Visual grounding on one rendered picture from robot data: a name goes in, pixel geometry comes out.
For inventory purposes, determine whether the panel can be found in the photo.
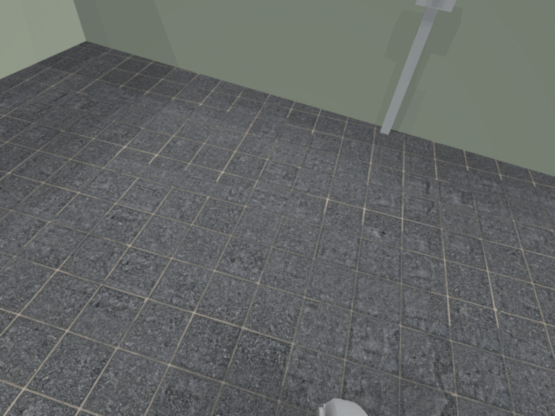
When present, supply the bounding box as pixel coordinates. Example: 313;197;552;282
380;0;456;134

